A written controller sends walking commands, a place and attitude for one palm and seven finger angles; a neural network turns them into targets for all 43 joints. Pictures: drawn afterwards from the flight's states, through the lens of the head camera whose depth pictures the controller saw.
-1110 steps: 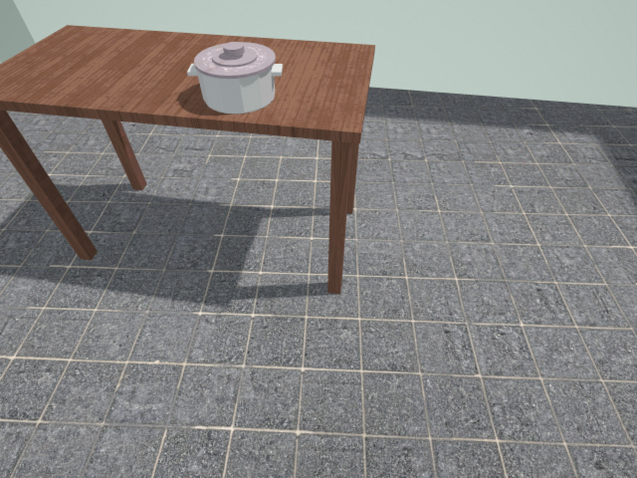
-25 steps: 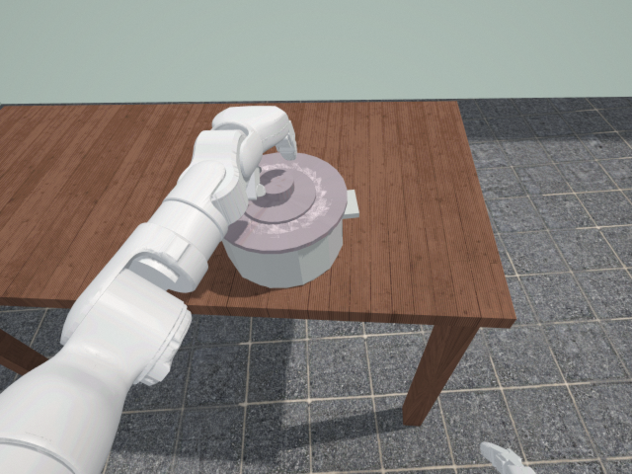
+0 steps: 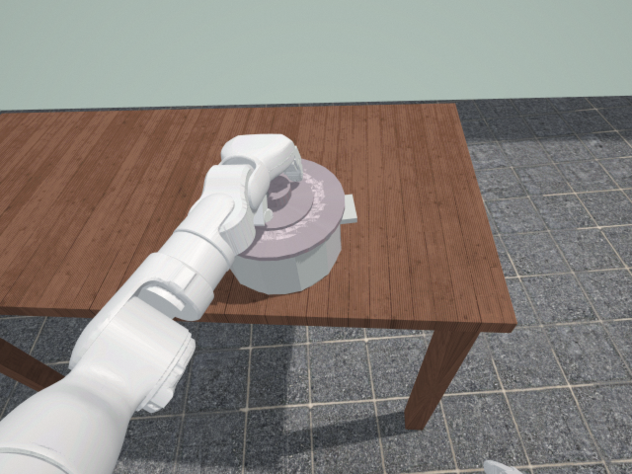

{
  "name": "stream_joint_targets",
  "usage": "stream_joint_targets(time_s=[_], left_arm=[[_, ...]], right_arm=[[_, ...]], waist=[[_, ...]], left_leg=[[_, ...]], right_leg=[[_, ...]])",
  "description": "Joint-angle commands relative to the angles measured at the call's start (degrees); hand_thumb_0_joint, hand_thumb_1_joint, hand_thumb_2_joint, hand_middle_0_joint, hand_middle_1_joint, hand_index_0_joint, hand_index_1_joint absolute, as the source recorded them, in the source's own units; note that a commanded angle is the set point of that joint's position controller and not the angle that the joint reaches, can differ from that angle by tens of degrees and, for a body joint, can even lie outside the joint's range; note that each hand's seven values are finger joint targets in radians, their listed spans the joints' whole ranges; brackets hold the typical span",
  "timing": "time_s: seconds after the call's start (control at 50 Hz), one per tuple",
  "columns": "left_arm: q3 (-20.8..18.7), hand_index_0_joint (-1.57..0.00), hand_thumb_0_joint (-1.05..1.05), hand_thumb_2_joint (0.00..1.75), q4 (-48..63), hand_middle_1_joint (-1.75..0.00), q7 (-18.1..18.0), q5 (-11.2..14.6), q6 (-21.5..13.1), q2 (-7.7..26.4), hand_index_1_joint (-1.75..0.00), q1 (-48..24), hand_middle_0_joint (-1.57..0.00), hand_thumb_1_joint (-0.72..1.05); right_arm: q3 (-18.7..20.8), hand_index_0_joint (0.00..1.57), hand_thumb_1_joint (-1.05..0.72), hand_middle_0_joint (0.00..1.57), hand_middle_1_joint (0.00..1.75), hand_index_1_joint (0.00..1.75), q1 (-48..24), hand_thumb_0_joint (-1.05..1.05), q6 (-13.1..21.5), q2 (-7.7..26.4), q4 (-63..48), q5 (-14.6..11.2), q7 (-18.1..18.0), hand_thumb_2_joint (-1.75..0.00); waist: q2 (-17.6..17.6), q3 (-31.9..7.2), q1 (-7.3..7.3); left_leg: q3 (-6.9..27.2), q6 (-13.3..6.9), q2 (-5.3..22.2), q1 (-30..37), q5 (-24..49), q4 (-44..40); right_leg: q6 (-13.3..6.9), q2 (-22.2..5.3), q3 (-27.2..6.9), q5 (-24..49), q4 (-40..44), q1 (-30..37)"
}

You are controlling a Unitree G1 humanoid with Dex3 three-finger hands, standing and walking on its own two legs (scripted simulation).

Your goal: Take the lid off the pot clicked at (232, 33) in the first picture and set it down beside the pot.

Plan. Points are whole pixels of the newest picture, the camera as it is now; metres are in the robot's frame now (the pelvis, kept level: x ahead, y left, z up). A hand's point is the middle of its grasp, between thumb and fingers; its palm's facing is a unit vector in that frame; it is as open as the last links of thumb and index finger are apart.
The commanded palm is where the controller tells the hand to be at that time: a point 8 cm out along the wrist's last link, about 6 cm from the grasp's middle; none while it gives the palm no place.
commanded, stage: lower the open fingers around the knob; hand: left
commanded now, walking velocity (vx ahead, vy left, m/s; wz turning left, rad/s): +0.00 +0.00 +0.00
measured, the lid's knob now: (273, 191) +0.49 +0.05 +0.09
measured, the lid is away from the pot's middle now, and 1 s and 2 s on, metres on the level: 0.00 0.00 0.01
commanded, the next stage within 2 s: close the fingers and squeeze the knob in 0.16 s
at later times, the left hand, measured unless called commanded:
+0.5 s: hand (264, 200) +0.44 +0.06 +0.11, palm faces -0.33 +0.00 -0.94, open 10.0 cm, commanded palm +0.44 +0.07 +0.17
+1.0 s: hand (265, 196) +0.45 +0.06 +0.11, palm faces -0.32 -0.02 -0.95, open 8.3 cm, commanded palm +0.45 +0.07 +0.17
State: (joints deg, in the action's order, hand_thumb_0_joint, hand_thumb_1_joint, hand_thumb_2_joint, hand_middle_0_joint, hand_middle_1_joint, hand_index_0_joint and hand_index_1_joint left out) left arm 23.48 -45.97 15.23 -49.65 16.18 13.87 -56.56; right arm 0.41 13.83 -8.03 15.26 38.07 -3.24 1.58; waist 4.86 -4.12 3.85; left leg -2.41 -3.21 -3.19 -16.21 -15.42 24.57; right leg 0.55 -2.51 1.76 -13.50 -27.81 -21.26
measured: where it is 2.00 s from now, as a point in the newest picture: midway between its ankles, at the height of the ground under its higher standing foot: outside the picture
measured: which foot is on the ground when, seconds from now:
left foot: down 0.00-1.00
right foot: down 0.00-1.00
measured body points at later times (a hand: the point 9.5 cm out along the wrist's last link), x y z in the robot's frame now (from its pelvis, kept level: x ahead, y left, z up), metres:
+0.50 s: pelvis -0.01 -0.01 +0.00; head +0.02 -0.04 +0.45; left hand +0.45 +0.06 +0.17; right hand +0.09 -0.26 -0.14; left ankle -0.04 +0.09 -0.74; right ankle +0.00 -0.13 -0.74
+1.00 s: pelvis -0.01 +0.00 +0.00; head +0.02 -0.03 +0.45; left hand +0.46 +0.06 +0.17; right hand +0.08 -0.26 -0.14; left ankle -0.04 +0.09 -0.74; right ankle +0.00 -0.13 -0.74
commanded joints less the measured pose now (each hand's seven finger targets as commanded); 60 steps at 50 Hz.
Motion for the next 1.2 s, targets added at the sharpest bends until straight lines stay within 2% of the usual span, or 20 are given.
stream_joint_targets(time_s=[0.0,0.04,0.08,0.18,0.24,0.26,0.28,0.3,0.36,0.44,0.48,0.54,0.68,0.74,0.82,0.86,0.9,0.94,0.98,1.18], left_arm=[[-8.11,-0.84,0.00,1.47,-0.22,-0.08,-1.96,-1.16,0.55,11.05,-0.08,-25.82,-0.84,-0.31],[-4.20,-0.84,0.00,1.47,3.57,-0.08,-2.53,-1.62,0.45,7.28,-0.08,-30.57,-0.84,-0.31],[-2.03,-0.84,0.00,1.47,9.02,-0.08,-2.48,-1.31,-1.09,5.13,-0.08,-34.67,-0.84,-0.31],[-9.61,-0.84,0.00,1.47,4.47,-0.08,-3.16,-1.38,-0.62,13.29,-0.08,-31.38,-0.84,-0.31],[-4.34,-0.84,0.00,1.47,6.23,-0.08,-2.96,-2.21,-1.01,8.46,-0.08,-32.51,-0.84,-0.31],[-3.12,-0.63,0.00,1.14,7.13,-0.46,-2.92,-2.49,-1.01,6.97,-0.46,-33.18,-0.63,-0.17],[-1.46,-0.62,0.00,1.14,7.88,-0.49,-2.48,-1.85,-1.20,4.25,-0.49,-32.46,-0.62,-0.16],[-5.26,-0.62,0.00,1.14,6.07,-0.52,-2.62,-1.96,-0.92,8.46,-0.52,-30.56,-0.62,-0.15],[-6.45,-0.61,0.00,1.13,1.71,-0.60,-2.29,-0.58,-0.05,9.83,-0.60,-29.91,-0.61,-0.12],[-4.80,-0.60,0.00,1.13,6.17,-0.68,-2.48,-1.83,-1.71,9.28,-0.68,-35.50,-0.60,-0.08],[-7.99,-0.60,0.00,1.12,5.69,-0.72,-2.94,-1.91,-2.57,12.88,-0.72,-34.38,-0.60,-0.05],[-5.90,-0.60,0.00,1.11,2.86,-0.77,-3.18,-1.45,-1.95,9.54,-0.77,-31.95,-0.60,-0.02],[-5.72,-0.62,0.00,1.07,6.28,-0.86,-3.17,-1.07,-2.57,9.73,-0.86,-34.89,-0.62,0.06],[-8.60,-0.63,0.00,1.05,6.27,-0.89,-3.57,-1.79,-2.92,13.26,-0.89,-33.14,-0.63,0.10],[-4.35,-0.65,0.00,1.01,0.27,-0.92,-3.67,-1.98,-0.93,7.58,-0.92,-31.60,-0.65,0.15],[-3.31,-0.67,0.00,0.99,3.34,-0.94,-3.82,-1.59,-0.88,6.42,-0.94,-34.90,-0.67,0.17],[-6.20,-0.68,0.00,0.97,7.32,-0.95,-3.97,-1.20,-2.17,9.82,-0.95,-36.28,-0.68,0.20],[-8.29,-0.69,0.00,0.95,1.37,-0.96,-3.86,-1.79,-1.19,12.07,-0.96,-31.92,-0.69,0.23],[-7.48,-0.70,0.00,0.92,0.49,-0.98,-3.72,-1.70,-0.70,10.73,-0.98,-32.09,-0.70,0.26],[-6.06,-0.75,0.00,0.82,7.36,-1.00,-2.94,-1.76,-1.65,9.48,-0.99,-31.70,-0.76,0.36]], right_arm=[[0.51,0.20,-0.90,0.20,0.30,0.30,-2.13,0.00,0.66,6.61,-5.46,-0.67,-1.13,-0.90],[0.58,0.20,-0.90,0.20,0.30,0.30,-3.45,0.00,0.62,6.08,-6.14,-0.83,-1.24,-0.90],[1.04,0.20,-0.90,0.20,0.30,0.30,-4.29,0.00,1.12,5.64,-7.19,-0.78,-1.23,-0.90],[0.62,0.20,-0.90,0.20,0.30,0.30,-3.66,0.00,0.62,6.06,-6.71,-0.20,-1.99,-0.90],[0.68,0.20,-0.90,0.20,0.30,0.30,-4.92,0.00,0.95,5.35,-7.41,-0.55,-1.89,-0.90],[0.90,0.20,-0.90,0.20,0.30,0.30,-4.62,0.00,0.93,5.39,-7.16,-0.63,-1.62,-0.90],[1.20,0.20,-0.90,0.20,0.30,0.30,-4.56,0.00,1.18,5.12,-7.63,-0.66,-1.40,-0.90],[1.34,0.20,-0.90,0.20,0.30,0.30,-4.02,0.00,1.04,5.80,-7.00,-0.42,-1.46,-0.90],[0.56,0.20,-0.90,0.20,0.30,0.30,-3.99,0.00,0.50,6.25,-6.43,-0.72,-2.14,-0.90],[0.82,0.20,-0.90,0.20,0.30,0.30,-3.47,0.00,1.32,5.77,-6.50,-0.59,-2.52,-0.90],[0.86,0.20,-0.90,0.20,0.30,0.30,-2.93,0.00,1.60,6.15,-6.50,-0.29,-2.74,-0.90],[0.80,0.20,-0.90,0.20,0.30,0.30,-2.75,0.00,1.58,5.92,-6.16,-0.44,-2.50,-0.90],[1.16,0.20,-0.90,0.20,0.30,0.30,-2.58,0.00,2.15,6.34,-6.58,-0.56,-2.46,-0.90],[1.34,0.20,-0.90,0.20,0.30,0.30,-2.04,0.00,2.60,6.33,-5.97,-0.32,-2.40,-0.90],[1.10,0.20,-0.90,0.20,0.30,0.30,-1.78,0.00,1.58,6.65,-4.99,-0.73,-1.93,-0.90],[1.27,0.20,-0.90,0.20,0.30,0.30,-2.06,0.00,1.92,6.48,-5.39,-0.69,-1.70,-0.90],[1.42,0.20,-0.90,0.20,0.30,0.30,-2.31,0.00,2.70,6.39,-6.20,-0.17,-1.84,-0.90],[1.03,0.20,-0.90,0.20,0.30,0.30,-1.70,0.00,2.11,6.57,-5.36,-0.08,-2.24,-0.90],[0.91,0.20,-0.90,0.20,0.30,0.30,-1.33,0.00,1.62,6.75,-5.19,-0.26,-2.34,-0.90],[1.19,0.20,-0.90,0.20,0.30,0.30,-2.93,0.00,1.40,6.14,-7.04,-0.20,-1.36,-0.90]], waist=[[-13.21,-16.71,0.58],[-11.97,-15.62,0.94],[-9.07,-19.28,1.44],[-8.76,-22.42,-0.01],[-8.59,-22.55,0.76],[-8.49,-21.90,1.10],[-9.04,-21.78,1.38],[-9.80,-21.06,0.85],[-11.43,-17.94,1.00],[-8.40,-20.29,1.43],[-8.78,-22.59,0.85],[-9.43,-20.34,0.90],[-8.96,-21.13,1.32],[-8.43,-23.74,0.53],[-9.54,-16.87,1.56],[-8.29,-18.80,1.76],[-6.11,-24.28,1.11],[-8.88,-22.52,0.72],[-10.92,-20.33,1.10],[-7.45,-23.25,0.58]], left_leg=[[1.58,-0.36,0.66,3.14,19.11,-0.78],[1.55,-0.44,0.52,2.83,15.98,-1.54],[2.12,-0.75,0.55,6.26,18.22,-0.44],[1.89,-0.49,0.31,4.75,17.50,-0.75],[1.78,-0.55,0.44,5.43,18.03,-0.77],[2.24,-0.49,0.77,6.43,19.12,-0.67],[2.30,-0.73,0.71,7.08,20.12,-0.20],[1.98,-0.72,0.85,6.60,19.39,-0.23],[1.36,-0.65,0.20,3.13,13.53,-1.57],[1.92,-0.83,0.31,5.74,13.54,-1.51],[2.17,-0.89,0.41,5.53,14.73,-1.29],[1.84,-0.63,0.51,4.49,13.96,-1.95],[2.01,-1.00,0.59,5.75,15.37,-1.62],[2.33,-0.95,0.80,7.27,18.11,-1.25],[2.03,-0.45,1.02,4.52,14.85,-1.98],[2.39,-0.42,0.92,6.27,15.15,-1.71],[2.75,-0.58,0.78,9.01,18.28,-0.88],[2.16,-0.71,0.57,6.20,18.26,-0.95],[1.91,-0.71,0.62,3.97,17.74,-1.41],[2.58,-0.68,1.05,8.11,24.82,-0.25]], right_leg=[[-2.61,2.70,0.71,23.13,-0.04,11.10],[-2.72,2.43,0.59,20.70,0.18,9.95],[-3.01,2.17,0.11,20.99,0.10,9.57],[-3.00,1.90,-0.69,22.52,-0.31,14.06],[-2.81,1.88,-0.63,23.03,-0.23,13.44],[-2.90,2.09,-0.16,22.55,-0.21,11.79],[-2.92,2.16,-0.19,22.74,0.20,11.15],[-2.84,2.27,-0.24,22.79,0.29,11.73],[-2.54,2.13,-0.40,20.01,0.85,11.84],[-2.78,2.14,-0.53,18.53,0.79,10.98],[-2.92,2.01,-0.96,19.68,0.68,13.14],[-2.72,2.10,-0.38,19.20,0.67,12.14],[-2.80,2.09,-0.48,19.90,1.04,11.54],[-2.82,2.16,-0.76,22.01,0.43,13.18],[-2.88,2.62,0.43,18.21,0.87,8.33],[-2.96,2.63,0.32,17.66,0.61,7.90],[-3.04,2.35,-0.27,20.33,0.03,10.39],[-2.88,2.30,-0.49,21.94,0.20,12.07],[-2.86,2.23,-0.23,22.52,0.50,12.17],[-3.00,2.18,-0.17,24.87,0.07,11.80]])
